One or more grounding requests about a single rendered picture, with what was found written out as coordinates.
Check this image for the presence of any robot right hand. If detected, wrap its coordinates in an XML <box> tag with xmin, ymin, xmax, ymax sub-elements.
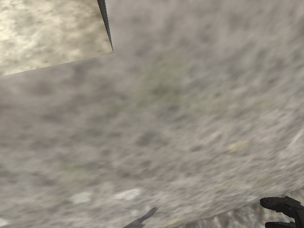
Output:
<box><xmin>260</xmin><ymin>196</ymin><xmax>304</xmax><ymax>228</ymax></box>

